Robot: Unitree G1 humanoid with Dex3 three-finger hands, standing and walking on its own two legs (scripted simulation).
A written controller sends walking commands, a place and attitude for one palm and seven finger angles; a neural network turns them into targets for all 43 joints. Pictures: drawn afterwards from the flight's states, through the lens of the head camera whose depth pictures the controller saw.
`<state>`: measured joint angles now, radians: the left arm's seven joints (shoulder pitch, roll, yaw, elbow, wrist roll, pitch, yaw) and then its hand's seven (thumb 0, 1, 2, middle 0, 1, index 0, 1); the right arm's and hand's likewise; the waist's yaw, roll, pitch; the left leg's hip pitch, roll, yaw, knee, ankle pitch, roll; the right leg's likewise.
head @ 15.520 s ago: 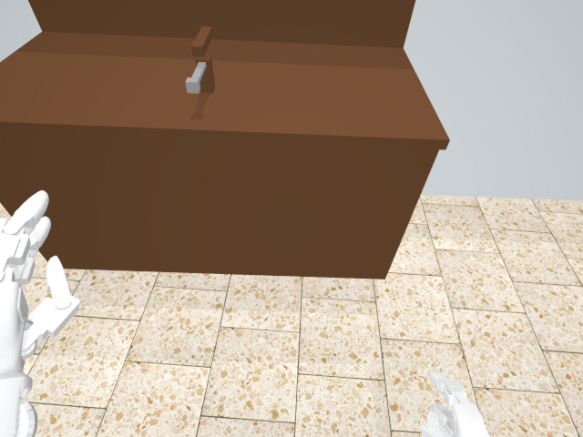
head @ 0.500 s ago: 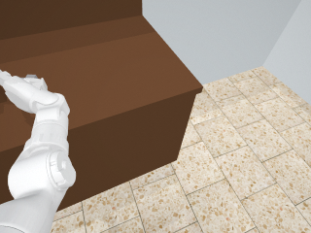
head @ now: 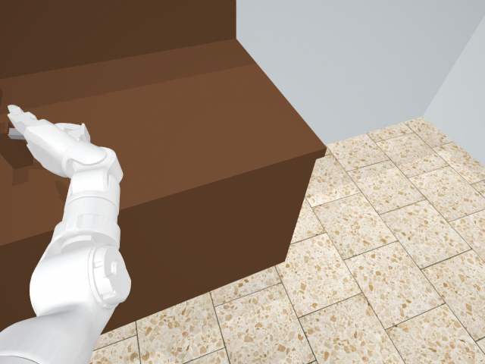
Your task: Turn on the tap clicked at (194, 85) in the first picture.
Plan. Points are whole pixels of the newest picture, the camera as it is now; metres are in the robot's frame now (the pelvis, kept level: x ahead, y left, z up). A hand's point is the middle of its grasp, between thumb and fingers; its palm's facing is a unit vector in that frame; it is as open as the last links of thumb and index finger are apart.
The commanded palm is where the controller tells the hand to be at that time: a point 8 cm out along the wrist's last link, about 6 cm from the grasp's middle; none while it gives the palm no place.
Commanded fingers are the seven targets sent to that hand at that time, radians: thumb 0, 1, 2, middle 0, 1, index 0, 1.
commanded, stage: lift the hand up off the lever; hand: left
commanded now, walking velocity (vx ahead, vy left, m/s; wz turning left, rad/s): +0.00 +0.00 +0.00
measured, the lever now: (70, 136) +0.53 +0.32 +0.08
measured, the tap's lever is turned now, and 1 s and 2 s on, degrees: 65 65 65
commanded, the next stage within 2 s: draw the hand back beside the body in 0.42 s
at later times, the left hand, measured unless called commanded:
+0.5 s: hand (82, 130) +0.46 +0.25 +0.15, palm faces +0.83 -0.55 -0.12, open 7.8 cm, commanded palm +0.41 +0.27 +0.16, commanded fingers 0.00 0.90 0.90 -0.15 -0.15 -0.15 -0.15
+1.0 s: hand (50, 184) +0.34 +0.25 +0.16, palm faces +0.38 -0.90 -0.22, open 7.7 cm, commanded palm +0.29 +0.28 +0.17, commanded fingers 0.00 0.90 0.90 -0.17 -0.23 -0.17 -0.23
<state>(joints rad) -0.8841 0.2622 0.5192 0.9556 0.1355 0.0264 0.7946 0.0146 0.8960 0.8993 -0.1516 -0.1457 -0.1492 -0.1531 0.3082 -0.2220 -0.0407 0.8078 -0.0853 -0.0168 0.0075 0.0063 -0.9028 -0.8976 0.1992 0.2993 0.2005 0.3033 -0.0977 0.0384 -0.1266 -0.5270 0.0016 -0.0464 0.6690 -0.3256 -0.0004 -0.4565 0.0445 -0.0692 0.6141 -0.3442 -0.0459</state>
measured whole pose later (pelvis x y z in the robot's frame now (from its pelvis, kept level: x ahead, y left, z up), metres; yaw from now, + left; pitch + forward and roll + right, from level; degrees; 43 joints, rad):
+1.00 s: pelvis -0.02 +0.01 +0.02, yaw -2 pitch -2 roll +0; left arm -0.28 0.36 0.24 0.39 -0.06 -0.09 0.14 0.02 0.89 0.90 -0.17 -0.19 -0.17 -0.20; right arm 0.24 -0.27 -0.01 0.70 0.04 -0.08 -0.08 0.01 -0.90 -0.90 0.20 0.30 0.20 0.30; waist 0.02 0.04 -0.02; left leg -0.18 0.00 0.01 0.43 -0.21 0.01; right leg -0.14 0.04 -0.01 0.39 -0.22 -0.04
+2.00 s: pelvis -0.03 +0.00 +0.02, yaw -1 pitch -7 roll +0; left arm 0.40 0.29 0.26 -0.34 -0.07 -0.12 0.13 0.01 0.89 0.90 -0.21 -0.30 -0.20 -0.30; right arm 0.16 -0.21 0.01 0.68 -0.01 -0.16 -0.08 0.01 -0.90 -0.90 0.20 0.30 0.20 0.30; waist 0.07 0.05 0.03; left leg -0.09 0.00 -0.01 0.38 -0.18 0.01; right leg -0.03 0.04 -0.03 0.34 -0.19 -0.04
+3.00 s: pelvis -0.13 +0.03 +0.00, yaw +3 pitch -3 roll -2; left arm 0.41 0.35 0.37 -0.47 0.01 -0.21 0.15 0.01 0.89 0.90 -0.21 -0.30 -0.21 -0.30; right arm 0.21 -0.21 0.00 0.57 0.00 -0.08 -0.08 0.01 -0.90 -0.90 0.20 0.30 0.20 0.30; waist 0.00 0.01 0.05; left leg -0.46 -0.02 0.01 0.65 -0.23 0.06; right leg -0.38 0.05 0.02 0.61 -0.18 0.00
